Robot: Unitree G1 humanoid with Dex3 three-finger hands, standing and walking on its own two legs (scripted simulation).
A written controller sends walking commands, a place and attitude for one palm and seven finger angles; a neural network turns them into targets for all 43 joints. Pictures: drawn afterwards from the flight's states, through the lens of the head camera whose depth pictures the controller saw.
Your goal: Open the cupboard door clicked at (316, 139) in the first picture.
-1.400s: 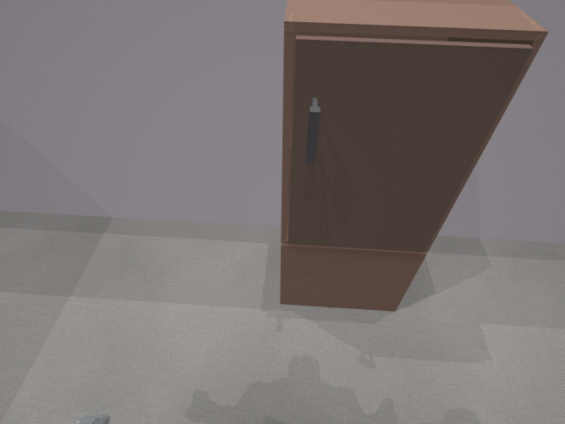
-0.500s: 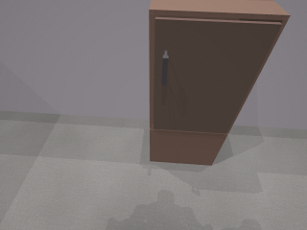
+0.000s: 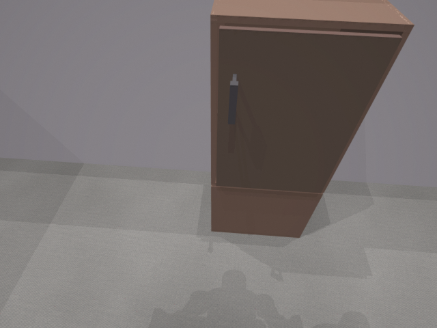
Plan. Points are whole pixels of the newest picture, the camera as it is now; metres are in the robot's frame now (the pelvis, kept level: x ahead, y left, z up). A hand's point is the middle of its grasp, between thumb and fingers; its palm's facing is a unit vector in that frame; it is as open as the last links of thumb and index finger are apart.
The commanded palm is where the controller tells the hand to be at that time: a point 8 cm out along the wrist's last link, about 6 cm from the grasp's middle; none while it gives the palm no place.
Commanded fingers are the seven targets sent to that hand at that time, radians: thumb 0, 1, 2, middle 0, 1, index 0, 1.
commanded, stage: look at it before walking up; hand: left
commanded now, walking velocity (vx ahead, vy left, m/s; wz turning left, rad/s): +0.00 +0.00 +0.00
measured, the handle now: (233, 99) +0.65 +0.00 +0.07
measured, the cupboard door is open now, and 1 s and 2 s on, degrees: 0 0 0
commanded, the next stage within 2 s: take the last steps up to it in 0.08 s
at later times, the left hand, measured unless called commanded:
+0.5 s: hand out of the picture +0.05 +0.18 -0.18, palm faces -0.08 -0.97 -0.24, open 7.4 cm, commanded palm none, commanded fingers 0.00 0.90 0.90 -0.20 -0.30 -0.20 -0.30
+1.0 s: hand out of the picture +0.09 +0.10 -0.20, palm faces -0.04 -0.98 -0.18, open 7.4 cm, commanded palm none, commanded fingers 0.00 0.90 0.90 -0.20 -0.30 -0.20 -0.30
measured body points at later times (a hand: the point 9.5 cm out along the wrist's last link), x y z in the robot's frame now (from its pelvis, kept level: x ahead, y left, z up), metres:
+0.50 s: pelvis +0.02 -0.02 -0.01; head +0.03 -0.03 +0.44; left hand +0.06 +0.24 -0.16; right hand +0.03 -0.28 -0.17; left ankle -0.01 +0.13 -0.75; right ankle +0.00 -0.11 -0.74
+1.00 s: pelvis +0.09 -0.06 -0.02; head +0.12 -0.05 +0.43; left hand +0.10 +0.16 -0.18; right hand +0.15 -0.29 -0.17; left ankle +0.14 +0.04 -0.75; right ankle +0.03 -0.12 -0.74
